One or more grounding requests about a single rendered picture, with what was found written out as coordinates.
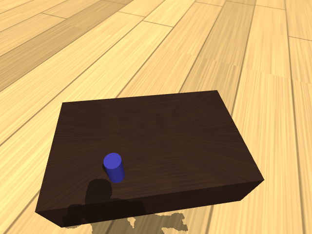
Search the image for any can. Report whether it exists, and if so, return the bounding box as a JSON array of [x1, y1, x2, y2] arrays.
[[103, 153, 125, 183]]

